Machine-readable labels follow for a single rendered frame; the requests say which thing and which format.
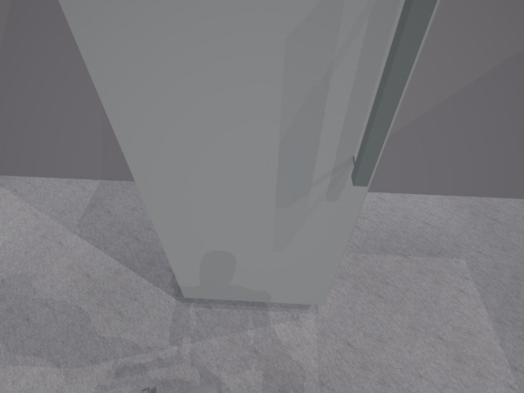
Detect handle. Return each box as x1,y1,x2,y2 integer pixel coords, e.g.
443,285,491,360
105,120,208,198
351,0,437,187

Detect fridge door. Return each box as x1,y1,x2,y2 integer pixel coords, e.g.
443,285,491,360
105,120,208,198
58,0,440,305

